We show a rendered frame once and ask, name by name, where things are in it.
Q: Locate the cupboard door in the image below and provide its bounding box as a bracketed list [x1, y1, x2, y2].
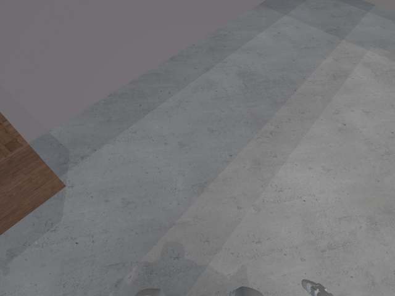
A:
[0, 123, 22, 158]

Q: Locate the robot right hand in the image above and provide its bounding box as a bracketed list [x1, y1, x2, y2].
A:
[302, 279, 334, 296]

